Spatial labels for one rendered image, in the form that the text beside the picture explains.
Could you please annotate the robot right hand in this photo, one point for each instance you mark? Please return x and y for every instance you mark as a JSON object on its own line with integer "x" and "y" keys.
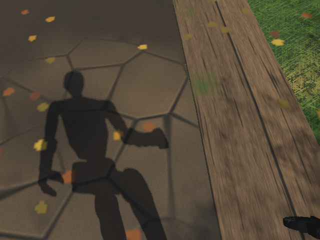
{"x": 310, "y": 225}

